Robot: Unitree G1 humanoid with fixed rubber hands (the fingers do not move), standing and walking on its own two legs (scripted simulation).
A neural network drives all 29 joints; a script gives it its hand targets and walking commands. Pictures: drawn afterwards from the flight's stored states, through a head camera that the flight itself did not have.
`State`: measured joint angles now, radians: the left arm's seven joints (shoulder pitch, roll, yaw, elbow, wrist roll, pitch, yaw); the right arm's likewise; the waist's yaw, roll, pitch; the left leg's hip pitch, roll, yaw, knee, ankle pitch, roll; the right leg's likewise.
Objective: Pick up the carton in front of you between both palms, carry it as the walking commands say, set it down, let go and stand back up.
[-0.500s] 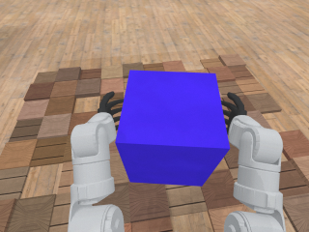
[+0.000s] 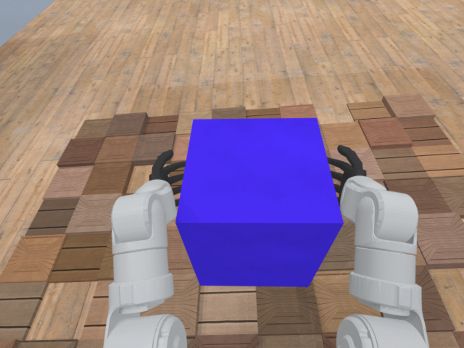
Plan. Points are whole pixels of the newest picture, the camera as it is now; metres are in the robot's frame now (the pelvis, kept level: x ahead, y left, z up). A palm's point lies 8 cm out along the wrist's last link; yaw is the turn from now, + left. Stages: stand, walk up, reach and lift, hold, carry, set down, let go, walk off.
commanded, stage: carry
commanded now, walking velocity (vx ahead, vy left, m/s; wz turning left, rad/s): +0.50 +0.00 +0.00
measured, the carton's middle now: (254, 207) +0.36 +0.00 +0.04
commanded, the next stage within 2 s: none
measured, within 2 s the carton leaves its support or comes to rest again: neither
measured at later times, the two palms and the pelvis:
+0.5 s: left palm (215, 78) +0.64 +0.09 +0.14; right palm (355, 82) +0.62 -0.21 +0.13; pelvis +0.29 -0.02 +0.02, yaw +2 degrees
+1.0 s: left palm (208, 47) +0.77 +0.11 +0.15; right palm (330, 40) +0.78 -0.19 +0.15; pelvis +0.43 -0.04 +0.04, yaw +1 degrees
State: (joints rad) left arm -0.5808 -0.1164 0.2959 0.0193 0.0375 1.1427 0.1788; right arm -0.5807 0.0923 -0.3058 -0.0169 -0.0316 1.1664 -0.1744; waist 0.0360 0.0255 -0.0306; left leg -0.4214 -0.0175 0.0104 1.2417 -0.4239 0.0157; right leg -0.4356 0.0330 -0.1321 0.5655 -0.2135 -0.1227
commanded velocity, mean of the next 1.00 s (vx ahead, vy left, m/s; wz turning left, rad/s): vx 0.02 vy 0.00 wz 0.00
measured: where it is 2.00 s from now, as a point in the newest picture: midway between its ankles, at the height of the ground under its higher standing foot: (240, 226)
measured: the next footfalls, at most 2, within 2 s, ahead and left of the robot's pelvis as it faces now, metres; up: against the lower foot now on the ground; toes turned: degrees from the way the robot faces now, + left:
left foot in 0.36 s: +0.39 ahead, +0.02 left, +0.03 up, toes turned +12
right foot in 0.56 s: +0.41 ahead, -0.14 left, +0.03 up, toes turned +1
